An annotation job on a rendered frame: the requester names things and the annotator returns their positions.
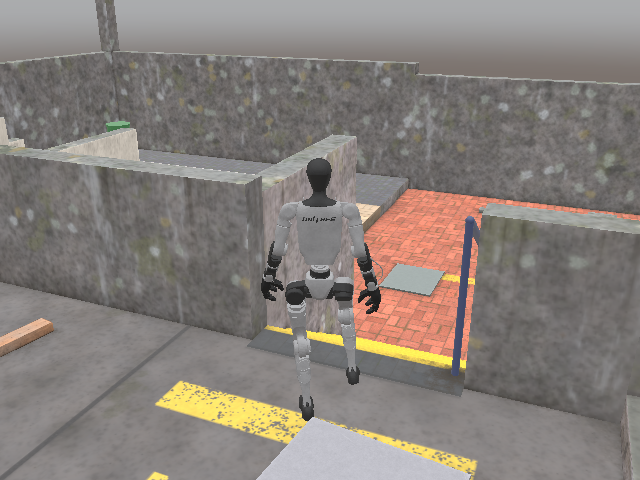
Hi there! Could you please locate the right robot upper arm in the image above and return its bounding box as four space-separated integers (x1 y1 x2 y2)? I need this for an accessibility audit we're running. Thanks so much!
340 202 367 258

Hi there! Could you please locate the robot right shin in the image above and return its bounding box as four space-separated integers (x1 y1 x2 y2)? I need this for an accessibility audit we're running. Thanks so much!
341 308 356 372

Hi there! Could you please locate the left robot upper arm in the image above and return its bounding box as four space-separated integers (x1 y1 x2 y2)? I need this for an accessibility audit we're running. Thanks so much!
272 202 299 257

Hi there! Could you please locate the robot right thigh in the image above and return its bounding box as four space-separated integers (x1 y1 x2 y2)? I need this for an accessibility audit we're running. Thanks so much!
333 277 354 325

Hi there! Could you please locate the robot right hand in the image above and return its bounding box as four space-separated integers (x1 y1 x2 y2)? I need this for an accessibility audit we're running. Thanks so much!
358 287 381 314

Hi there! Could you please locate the robot right forearm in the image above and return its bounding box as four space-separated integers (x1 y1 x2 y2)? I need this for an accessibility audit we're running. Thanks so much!
357 243 379 291

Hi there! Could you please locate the robot left forearm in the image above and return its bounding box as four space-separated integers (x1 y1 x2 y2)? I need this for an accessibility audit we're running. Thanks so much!
263 241 282 282

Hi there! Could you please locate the robot left hand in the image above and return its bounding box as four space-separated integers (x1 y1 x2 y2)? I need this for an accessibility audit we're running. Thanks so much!
261 278 284 301

